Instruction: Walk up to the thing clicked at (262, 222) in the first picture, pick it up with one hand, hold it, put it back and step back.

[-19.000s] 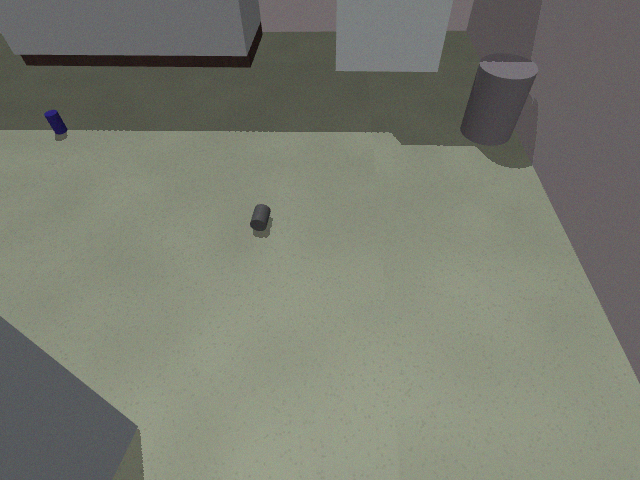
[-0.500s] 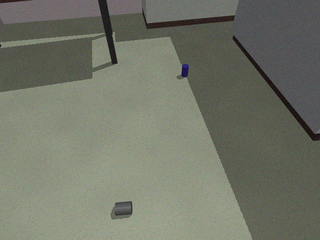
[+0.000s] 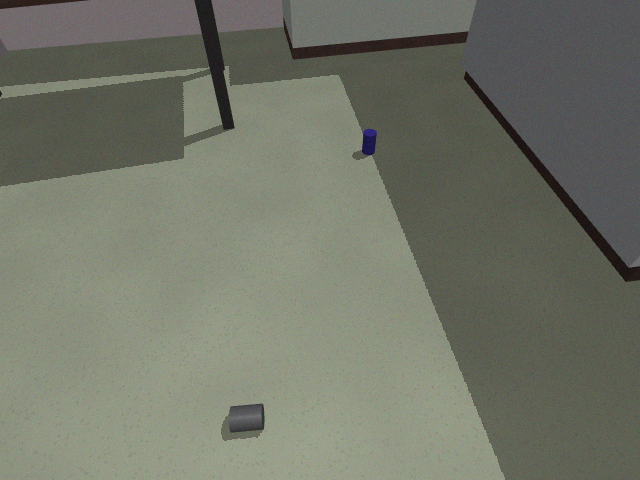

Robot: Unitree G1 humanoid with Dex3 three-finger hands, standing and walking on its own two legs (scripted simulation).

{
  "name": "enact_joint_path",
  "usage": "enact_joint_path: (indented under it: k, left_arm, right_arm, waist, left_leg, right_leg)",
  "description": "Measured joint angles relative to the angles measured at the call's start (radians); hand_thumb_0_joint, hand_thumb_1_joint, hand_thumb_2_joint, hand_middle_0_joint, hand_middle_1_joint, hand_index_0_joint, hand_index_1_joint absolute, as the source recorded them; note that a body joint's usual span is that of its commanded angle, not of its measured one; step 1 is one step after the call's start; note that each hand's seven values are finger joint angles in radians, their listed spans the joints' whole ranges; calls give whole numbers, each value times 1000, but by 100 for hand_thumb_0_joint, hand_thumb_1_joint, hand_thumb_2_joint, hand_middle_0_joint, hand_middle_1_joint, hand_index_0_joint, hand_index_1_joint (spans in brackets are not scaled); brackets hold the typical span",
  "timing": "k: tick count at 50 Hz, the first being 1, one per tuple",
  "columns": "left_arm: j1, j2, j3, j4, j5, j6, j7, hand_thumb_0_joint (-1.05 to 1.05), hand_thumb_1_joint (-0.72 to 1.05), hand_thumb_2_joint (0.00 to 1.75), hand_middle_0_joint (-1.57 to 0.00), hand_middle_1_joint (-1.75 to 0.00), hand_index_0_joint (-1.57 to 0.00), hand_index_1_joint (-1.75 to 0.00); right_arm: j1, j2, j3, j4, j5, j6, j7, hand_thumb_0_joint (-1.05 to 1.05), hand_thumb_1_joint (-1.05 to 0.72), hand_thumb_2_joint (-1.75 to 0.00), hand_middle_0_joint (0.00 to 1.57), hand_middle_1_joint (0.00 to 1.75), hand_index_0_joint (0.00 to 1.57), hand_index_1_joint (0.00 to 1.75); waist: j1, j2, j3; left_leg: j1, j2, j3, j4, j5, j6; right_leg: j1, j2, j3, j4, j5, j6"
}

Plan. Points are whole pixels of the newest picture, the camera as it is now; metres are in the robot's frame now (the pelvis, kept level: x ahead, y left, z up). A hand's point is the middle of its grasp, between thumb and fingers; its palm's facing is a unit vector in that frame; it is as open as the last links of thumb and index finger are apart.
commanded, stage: stand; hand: left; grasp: from above
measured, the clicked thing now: (247, 417) +0.42 +0.25 -0.75
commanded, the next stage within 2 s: rise first in 0.08 s
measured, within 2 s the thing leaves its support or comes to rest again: neither
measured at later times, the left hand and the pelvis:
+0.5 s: hand out of the picture +0.15 +0.25 -0.17, palm faces -0.04 -0.93 -0.37, open 10.4 cm; pelvis -0.02 +0.01 -0.02, yaw -1 degrees
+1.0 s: hand out of the picture +0.12 +0.27 -0.24, palm faces -0.16 -0.87 -0.47, open 14.2 cm; pelvis -0.02 +0.02 -0.10, yaw -1 degrees
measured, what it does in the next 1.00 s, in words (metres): lowers itself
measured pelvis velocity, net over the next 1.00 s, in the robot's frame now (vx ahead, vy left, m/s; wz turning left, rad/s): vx -0.02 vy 0.02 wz -0.01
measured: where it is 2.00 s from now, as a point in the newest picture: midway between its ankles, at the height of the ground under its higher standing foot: outside the picture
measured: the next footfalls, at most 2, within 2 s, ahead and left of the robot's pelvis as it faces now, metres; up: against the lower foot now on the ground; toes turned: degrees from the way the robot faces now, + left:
none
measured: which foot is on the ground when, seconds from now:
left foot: down 0.00-1.00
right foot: down 0.00-1.00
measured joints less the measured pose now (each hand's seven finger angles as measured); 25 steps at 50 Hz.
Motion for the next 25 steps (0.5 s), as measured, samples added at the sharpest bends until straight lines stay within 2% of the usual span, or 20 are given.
enact_joint_path:
  k: [10,12,14,17,20,25]
  left_arm:
    - [0,1,-1,-3,1,-2,1,1,90,90,-20,-31,-20,-30]
    - [1,-8,13,-53,-21,-9,13,1,88,91,-20,-33,-20,-32]
    - [-50,-22,44,-58,-20,-23,16,1,83,91,-20,-38,-19,-37]
    - [-140,-18,93,-39,18,-18,-2,1,71,91,-19,-49,-19,-48]
    - [-173,-10,135,-66,65,-2,-15,1,55,90,-17,-64,-18,-62]
    - [-132,-23,143,-176,113,72,-4,0,21,91,-15,-83,-16,-81]
  right_arm:
    - [3,-1,-1,-1,-1,1,1,0,-91,-90,21,30,20,30]
    - [34,3,0,-87,29,-4,-17,0,-92,-90,21,30,20,30]
    - [58,16,-3,-170,47,-22,-32,0,-93,-90,20,30,20,30]
    - [73,51,-14,-253,45,-30,-38,0,-93,-90,20,30,20,30]
    - [91,88,-26,-312,33,-34,-32,0,-93,-90,20,30,20,30]
    - [128,116,-31,-385,36,-29,-23,0,-91,-90,21,30,20,30]
  waist:
    - [-2,-2,-4]
    - [-8,-2,-7]
    - [-8,-2,6]
    - [-14,-13,4]
    - [-22,-25,-16]
    - [-36,-19,-45]
  left_leg:
    - [1,2,1,1,0,0]
    - [-45,-1,-4,38,-11,3]
    - [-100,-3,-9,86,-24,5]
    - [-200,0,-10,165,-47,4]
    - [-285,3,-4,241,-76,2]
    - [-356,5,3,319,-116,9]
  right_leg:
    - [3,2,1,-5,4,0]
    - [-42,-2,-2,35,-10,0]
    - [-95,-4,-5,82,-24,-1]
    - [-196,-4,-2,162,-48,-3]
    - [-286,-2,7,240,-75,-4]
    - [-353,-2,17,304,-104,1]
